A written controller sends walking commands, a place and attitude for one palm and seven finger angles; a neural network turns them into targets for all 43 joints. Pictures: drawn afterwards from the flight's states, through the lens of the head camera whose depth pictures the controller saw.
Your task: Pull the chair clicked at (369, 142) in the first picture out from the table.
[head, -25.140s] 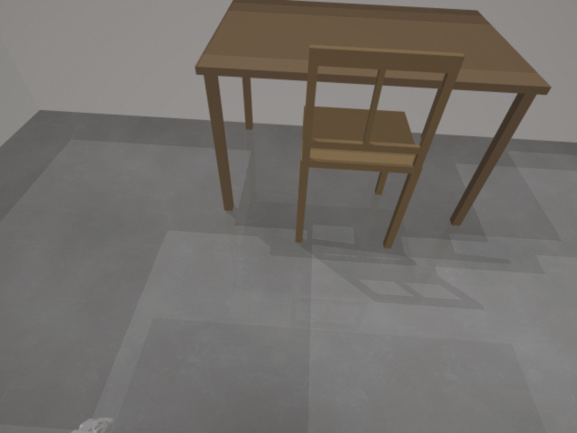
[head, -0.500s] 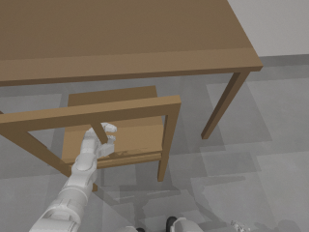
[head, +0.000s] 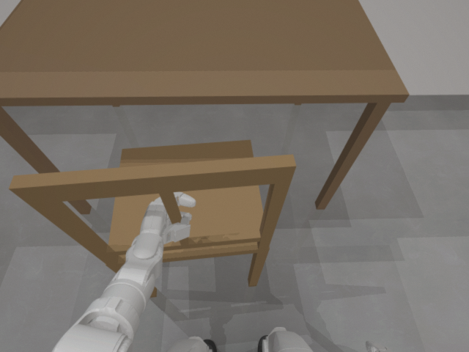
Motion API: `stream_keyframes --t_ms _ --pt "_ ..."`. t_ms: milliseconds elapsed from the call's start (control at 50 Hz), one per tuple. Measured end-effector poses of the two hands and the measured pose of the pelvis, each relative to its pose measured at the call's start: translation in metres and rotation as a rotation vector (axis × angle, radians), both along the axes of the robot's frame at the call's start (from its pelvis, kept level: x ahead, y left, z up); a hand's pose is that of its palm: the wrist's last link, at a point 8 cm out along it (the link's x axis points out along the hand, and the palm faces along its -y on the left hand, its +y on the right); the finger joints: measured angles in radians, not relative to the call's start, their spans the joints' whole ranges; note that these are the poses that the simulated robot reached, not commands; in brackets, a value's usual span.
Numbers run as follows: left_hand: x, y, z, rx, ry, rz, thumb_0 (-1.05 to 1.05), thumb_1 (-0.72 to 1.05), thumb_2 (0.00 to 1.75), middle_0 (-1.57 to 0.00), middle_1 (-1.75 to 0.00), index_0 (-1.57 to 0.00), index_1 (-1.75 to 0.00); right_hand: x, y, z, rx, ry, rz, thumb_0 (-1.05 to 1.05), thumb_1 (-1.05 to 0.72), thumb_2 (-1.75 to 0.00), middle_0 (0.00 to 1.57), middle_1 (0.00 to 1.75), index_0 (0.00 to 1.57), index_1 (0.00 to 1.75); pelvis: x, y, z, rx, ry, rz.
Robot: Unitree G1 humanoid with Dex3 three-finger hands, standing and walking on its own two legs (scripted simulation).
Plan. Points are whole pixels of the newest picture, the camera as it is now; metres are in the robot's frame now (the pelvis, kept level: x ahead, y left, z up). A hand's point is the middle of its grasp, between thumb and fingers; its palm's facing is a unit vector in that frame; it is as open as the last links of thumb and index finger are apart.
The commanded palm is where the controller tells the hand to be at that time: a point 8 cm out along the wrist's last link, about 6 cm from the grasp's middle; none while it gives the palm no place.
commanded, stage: step backward, pulling the chair out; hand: left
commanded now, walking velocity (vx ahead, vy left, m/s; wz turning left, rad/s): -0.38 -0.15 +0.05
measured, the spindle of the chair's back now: (176, 219) +0.37 +0.13 -0.08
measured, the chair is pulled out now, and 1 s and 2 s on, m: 0.19 0.33 0.53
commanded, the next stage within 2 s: stop walking, hand still on the chair in 1.90 s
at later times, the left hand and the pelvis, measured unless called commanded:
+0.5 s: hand (182, 261) +0.28 +0.10 -0.06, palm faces -0.06 -0.99 -0.15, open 5.1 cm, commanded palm +0.27 +0.15 -0.06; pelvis -0.08 +0.00 +0.00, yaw +3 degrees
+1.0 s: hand (172, 301) +0.21 +0.11 -0.06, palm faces -0.06 -0.99 -0.15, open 5.1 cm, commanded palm +0.21 +0.16 -0.06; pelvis -0.14 +0.00 +0.00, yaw +1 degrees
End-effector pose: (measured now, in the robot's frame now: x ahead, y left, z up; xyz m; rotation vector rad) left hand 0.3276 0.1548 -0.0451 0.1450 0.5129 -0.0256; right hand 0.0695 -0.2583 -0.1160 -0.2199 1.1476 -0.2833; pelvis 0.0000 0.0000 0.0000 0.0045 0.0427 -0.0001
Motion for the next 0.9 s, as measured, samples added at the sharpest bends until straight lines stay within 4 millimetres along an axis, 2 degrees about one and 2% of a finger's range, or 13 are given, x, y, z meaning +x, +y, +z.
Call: stream_keyframes --t_ms 80,140,260,360,440,540,680,780,900 --pt "-0.007 0.001 0.000 0.022 -0.011 0.023 0.06 0.73 0.83 -0.32 -1.17 -0.50 -1.45 -0.002 0.016 -0.011 0.069 -0.017 0.028 0.01 -0.90 -0.90 0.20 0.29 0.20 0.30 -0.010 -0.011 -0.003 -0.002 0.003 -0.023" --pt "-0.013 -0.001 0.000 0.030 -0.009 0.049 0.07 0.72 0.84 -0.34 -1.15 -0.50 -1.45 -0.005 0.017 -0.016 0.103 -0.035 0.041 0.01 -0.90 -0.90 0.20 0.30 0.21 0.30 -0.024 -0.020 -0.003 -0.016 -0.006 -0.018" --pt "-0.031 -0.007 0.001 0.039 -0.010 0.076 0.06 0.72 0.84 -0.35 -1.14 -0.50 -1.45 -0.028 -0.008 -0.018 0.081 -0.047 0.002 0.01 -0.90 -0.90 0.21 0.30 0.21 0.30 -0.046 -0.029 -0.004 -0.016 0.000 -0.005" --pt "-0.049 -0.008 0.002 0.027 0.006 0.060 0.07 0.72 0.82 -0.33 -1.16 -0.50 -1.45 -0.051 -0.033 -0.005 -0.005 -0.004 0.013 0.01 -0.90 -0.90 0.20 0.30 0.21 0.30 -0.060 -0.020 0.002 0.013 0.021 0.024" --pt "-0.060 -0.005 0.001 0.021 -0.009 0.016 0.06 0.72 0.82 -0.31 -1.19 -0.50 -1.45 -0.065 -0.041 0.001 -0.081 0.013 0.041 0.01 -0.90 -0.90 0.20 0.29 0.20 0.30 -0.073 -0.007 -0.002 -0.002 0.040 0.062" --pt "-0.073 0.001 0.000 0.022 -0.022 -0.008 0.05 0.72 0.82 -0.31 -1.22 -0.50 -1.45 -0.078 -0.026 0.004 -0.068 0.010 0.037 0.01 -0.91 -0.90 0.20 0.29 0.20 0.30 -0.089 -0.005 -0.003 0.032 0.015 0.027" --pt "-0.091 0.000 0.000 0.038 -0.023 0.029 0.05 0.71 0.84 -0.34 -1.21 -0.50 -1.45 -0.087 0.002 -0.016 0.057 -0.028 0.010 0.01 -0.90 -0.90 0.20 0.29 0.20 0.30 -0.101 -0.015 -0.008 0.022 -0.008 0.009" --pt "-0.103 0.000 0.001 0.035 -0.018 0.038 0.05 0.72 0.84 -0.34 -1.20 -0.50 -1.45 -0.104 0.007 -0.020 0.065 -0.022 0.017 0.01 -0.90 -0.90 0.20 0.30 0.21 0.30 -0.119 -0.010 -0.007 0.009 0.006 0.029" --pt "-0.119 0.006 0.000 0.030 -0.031 -0.015 0.04 0.72 0.82 -0.32 -1.23 -0.50 -1.45 -0.133 0.005 -0.008 -0.005 0.002 0.032 0.01 -0.90 -0.90 0.20 0.30 0.21 0.30 -0.139 0.004 -0.007 0.017 0.005 0.030"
